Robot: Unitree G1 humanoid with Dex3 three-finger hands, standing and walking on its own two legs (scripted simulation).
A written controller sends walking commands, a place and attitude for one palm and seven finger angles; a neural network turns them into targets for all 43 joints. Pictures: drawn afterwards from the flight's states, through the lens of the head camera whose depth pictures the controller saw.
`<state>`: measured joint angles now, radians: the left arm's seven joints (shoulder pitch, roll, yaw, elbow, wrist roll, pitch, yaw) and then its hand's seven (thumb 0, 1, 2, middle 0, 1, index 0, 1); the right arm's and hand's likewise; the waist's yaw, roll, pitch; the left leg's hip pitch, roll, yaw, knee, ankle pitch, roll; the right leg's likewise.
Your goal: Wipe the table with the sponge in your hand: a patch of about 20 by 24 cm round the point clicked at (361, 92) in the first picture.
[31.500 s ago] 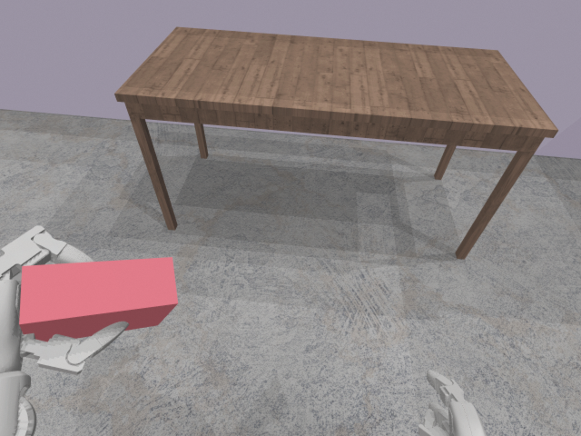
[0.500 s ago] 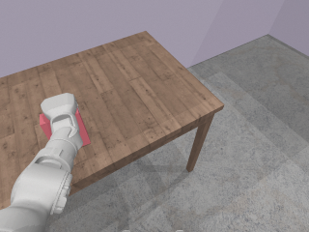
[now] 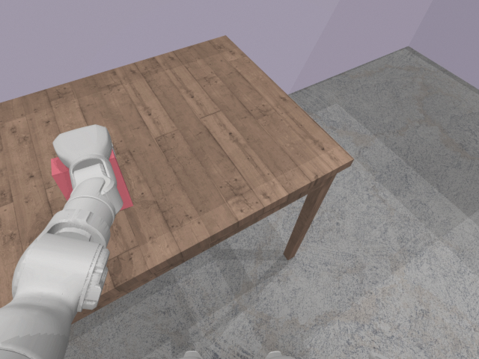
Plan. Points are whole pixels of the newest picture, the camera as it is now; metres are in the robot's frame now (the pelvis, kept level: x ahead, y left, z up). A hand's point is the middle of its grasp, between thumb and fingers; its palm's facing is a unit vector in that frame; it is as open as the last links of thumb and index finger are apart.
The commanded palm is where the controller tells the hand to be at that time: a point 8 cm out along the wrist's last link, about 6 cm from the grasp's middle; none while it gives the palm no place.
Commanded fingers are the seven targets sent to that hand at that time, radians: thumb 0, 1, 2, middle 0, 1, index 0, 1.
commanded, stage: wipe forward along the third lane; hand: left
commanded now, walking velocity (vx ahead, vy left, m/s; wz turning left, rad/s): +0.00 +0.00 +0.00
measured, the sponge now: (99, 192) +0.43 +0.26 -0.02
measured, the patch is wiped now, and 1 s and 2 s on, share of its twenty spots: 0.80 0.95 0.95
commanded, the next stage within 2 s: wipe back along the third lane in 0.02 s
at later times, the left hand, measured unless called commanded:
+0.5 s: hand (91, 162) +0.47 +0.26 +0.03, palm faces -0.06 +0.01 -1.00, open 9.5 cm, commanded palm +0.43 +0.23 +0.06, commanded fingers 0.00 0.10 1.30 -1.20 -1.60 -1.20 -1.60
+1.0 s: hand (95, 178) +0.43 +0.25 +0.03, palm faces -0.04 -0.03 -1.00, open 9.5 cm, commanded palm +0.38 +0.21 +0.06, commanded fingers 0.00 0.10 1.30 -1.20 -1.60 -1.20 -1.60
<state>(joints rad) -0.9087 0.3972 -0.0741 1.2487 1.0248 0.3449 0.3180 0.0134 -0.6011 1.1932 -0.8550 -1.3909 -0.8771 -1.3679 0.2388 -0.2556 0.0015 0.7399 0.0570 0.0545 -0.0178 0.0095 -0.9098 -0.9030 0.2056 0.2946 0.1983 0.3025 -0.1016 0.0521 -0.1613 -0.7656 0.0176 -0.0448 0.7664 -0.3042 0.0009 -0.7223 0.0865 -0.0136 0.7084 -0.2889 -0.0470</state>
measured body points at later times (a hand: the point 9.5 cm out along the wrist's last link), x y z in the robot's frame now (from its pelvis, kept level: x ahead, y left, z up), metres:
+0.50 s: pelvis +0.02 +0.04 +0.00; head +0.08 +0.04 +0.45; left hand +0.47 +0.26 +0.08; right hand +0.07 -0.22 -0.13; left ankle +0.03 +0.12 -0.71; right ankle +0.02 -0.09 -0.71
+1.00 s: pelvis +0.06 +0.04 +0.02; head +0.08 +0.04 +0.47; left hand +0.43 +0.24 +0.09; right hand +0.26 -0.18 -0.08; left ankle +0.03 +0.12 -0.71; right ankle +0.02 -0.09 -0.71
